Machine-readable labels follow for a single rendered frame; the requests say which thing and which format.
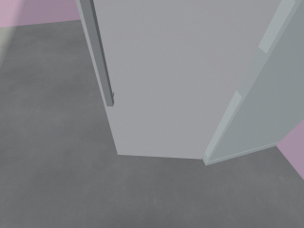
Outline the handle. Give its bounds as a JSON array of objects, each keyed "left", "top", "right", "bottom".
[{"left": 80, "top": 0, "right": 114, "bottom": 106}]

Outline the fridge door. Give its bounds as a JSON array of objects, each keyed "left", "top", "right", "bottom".
[{"left": 75, "top": 0, "right": 281, "bottom": 160}]

